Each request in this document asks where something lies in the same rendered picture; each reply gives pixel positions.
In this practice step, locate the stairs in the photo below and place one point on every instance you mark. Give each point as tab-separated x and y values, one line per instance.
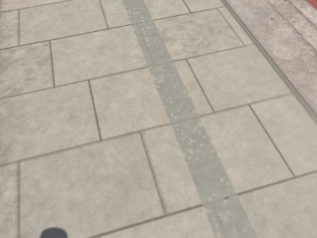
302	16

